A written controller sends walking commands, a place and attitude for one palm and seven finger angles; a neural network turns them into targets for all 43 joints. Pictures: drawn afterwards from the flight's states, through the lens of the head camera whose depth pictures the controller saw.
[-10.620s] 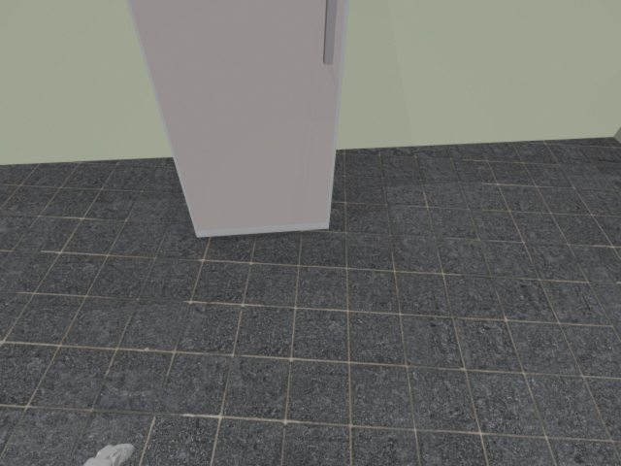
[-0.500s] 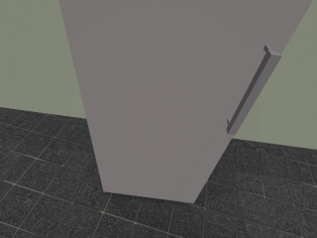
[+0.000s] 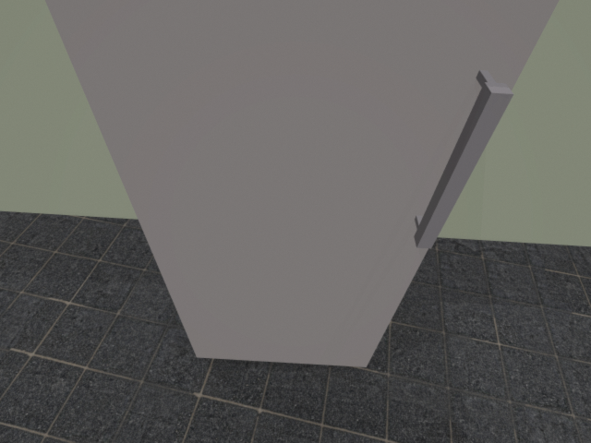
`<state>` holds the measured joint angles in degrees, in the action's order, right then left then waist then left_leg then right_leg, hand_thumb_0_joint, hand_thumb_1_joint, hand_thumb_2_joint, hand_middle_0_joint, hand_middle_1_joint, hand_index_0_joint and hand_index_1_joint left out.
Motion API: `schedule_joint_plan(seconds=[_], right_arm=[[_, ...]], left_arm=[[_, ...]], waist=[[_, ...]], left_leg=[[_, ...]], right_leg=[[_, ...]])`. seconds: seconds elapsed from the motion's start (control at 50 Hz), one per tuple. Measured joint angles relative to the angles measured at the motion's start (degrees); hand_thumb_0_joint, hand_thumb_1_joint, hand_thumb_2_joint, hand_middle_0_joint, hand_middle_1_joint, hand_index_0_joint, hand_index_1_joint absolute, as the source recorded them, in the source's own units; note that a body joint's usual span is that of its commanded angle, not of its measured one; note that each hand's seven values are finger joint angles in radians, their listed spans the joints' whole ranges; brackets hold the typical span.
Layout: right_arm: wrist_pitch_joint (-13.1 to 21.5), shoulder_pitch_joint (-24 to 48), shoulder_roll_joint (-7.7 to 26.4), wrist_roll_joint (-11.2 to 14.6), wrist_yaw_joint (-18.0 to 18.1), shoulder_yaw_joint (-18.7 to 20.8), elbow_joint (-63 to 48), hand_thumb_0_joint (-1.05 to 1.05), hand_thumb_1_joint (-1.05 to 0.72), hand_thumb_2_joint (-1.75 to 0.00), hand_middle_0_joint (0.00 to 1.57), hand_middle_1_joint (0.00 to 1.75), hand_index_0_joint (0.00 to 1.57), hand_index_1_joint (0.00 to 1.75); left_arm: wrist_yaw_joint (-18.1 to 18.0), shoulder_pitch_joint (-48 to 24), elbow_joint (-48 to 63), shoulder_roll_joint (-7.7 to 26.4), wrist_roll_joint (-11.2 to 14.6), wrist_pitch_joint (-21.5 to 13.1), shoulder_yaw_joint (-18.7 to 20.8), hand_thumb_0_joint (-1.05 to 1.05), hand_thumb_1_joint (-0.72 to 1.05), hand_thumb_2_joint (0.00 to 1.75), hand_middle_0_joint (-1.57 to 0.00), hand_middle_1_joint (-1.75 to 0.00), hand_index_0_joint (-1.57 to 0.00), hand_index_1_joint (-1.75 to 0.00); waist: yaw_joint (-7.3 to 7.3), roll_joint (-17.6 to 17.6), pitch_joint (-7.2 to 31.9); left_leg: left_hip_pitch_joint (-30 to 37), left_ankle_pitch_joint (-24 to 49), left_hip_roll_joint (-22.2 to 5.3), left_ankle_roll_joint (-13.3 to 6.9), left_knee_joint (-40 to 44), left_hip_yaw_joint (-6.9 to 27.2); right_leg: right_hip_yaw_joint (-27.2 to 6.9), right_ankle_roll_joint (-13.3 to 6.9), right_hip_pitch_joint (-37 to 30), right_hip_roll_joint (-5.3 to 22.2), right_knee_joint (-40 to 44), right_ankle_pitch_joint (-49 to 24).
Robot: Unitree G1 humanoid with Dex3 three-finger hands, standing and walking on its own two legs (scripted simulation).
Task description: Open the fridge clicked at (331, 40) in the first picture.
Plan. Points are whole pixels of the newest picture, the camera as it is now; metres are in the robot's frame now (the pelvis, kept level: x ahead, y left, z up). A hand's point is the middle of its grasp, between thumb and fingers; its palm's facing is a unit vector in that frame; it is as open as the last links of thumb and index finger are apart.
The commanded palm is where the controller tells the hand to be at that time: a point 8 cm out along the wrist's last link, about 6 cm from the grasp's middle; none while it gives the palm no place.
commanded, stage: come to a stop and stand still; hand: right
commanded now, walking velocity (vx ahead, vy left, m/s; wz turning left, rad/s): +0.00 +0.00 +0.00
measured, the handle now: (449, 171) +0.45 -0.18 +0.16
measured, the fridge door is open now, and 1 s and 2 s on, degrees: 0 0 0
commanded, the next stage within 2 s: look again from close up in 0.68 s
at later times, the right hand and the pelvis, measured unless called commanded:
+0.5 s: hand out of the picture +0.05 -0.18 -0.17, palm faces +0.01 +0.97 -0.24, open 7.4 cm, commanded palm none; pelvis +0.04 +0.00 +0.00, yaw +0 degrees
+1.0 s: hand out of the picture +0.04 -0.17 -0.17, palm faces +0.02 +0.98 -0.21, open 7.4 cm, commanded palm none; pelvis +0.04 +0.01 +0.01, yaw +0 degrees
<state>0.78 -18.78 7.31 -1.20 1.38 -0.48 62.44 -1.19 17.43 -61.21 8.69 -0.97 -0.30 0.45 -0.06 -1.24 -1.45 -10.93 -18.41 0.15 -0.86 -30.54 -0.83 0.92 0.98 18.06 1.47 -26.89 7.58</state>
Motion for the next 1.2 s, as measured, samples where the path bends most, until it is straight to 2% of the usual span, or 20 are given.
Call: schedule_joint_plan(seconds=[0.12, 0.5, 1.2], right_arm=[[0.4, 0.7, 0.5, -0.1, 0.1, 0.0, 0.6, 0.01, -0.91, -0.89, 0.20, 0.30, 0.20, 0.29], [0.6, 4.0, 3.0, -0.1, 0.3, 0.3, 0.7, 0.01, -0.91, -0.89, 0.20, 0.30, 0.20, 0.29], [0.3, 2.3, 1.6, 0.1, 0.4, 0.1, 2.4, 0.01, -0.91, -0.89, 0.20, 0.30, 0.20, 0.29]], left_arm=[[0.0, -2.1, -0.4, 1.2, 0.3, -0.6, 0.1, 0.01, 0.92, 0.90, -0.20, -0.30, -0.20, -0.30], [0.0, -5.0, -2.4, 1.7, 0.3, -0.4, -0.4, 0.01, 0.91, 0.90, -0.20, -0.30, -0.20, -0.30], [-0.4, -4.5, -4.8, 0.6, 0.4, -0.1, -0.5, 0.01, 0.92, 0.90, -0.20, -0.30, -0.20, -0.30]], waist=[[-0.49, 0.2, -0.5], [-0.45, 0.6, -0.9], [-0.75, 1.6, -1.8]], left_leg=[[1.6, -0.1, -0.2, 0.2, 1.5, 0.2], [5.3, -0.8, -0.2, 0.0, 4.4, 0.2], [7.2, -0.3, -0.1, -0.1, 6.9, -0.4]], right_leg=[[0.2, -0.1, -1.3, -0.1, 0.8, 0.6], [0.2, 0.3, -4.3, -0.2, 2.1, 2.1], [-0.3, 0.5, -5.4, -0.2, 3.3, 2.1]])
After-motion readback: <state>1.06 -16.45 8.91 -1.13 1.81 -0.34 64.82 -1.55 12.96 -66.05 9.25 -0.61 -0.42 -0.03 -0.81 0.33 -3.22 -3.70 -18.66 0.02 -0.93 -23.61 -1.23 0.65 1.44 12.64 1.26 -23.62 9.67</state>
